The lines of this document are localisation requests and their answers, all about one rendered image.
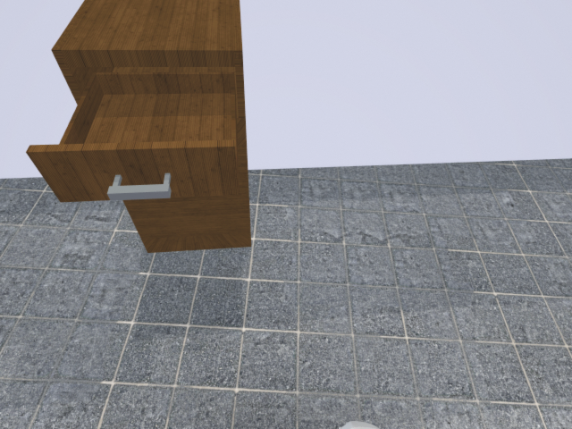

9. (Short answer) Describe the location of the handle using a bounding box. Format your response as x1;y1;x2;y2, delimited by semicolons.
107;173;171;201

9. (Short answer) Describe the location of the cabinet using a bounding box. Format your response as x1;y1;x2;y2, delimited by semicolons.
51;0;251;253

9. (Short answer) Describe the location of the drawer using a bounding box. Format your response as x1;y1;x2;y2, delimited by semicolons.
26;72;239;202

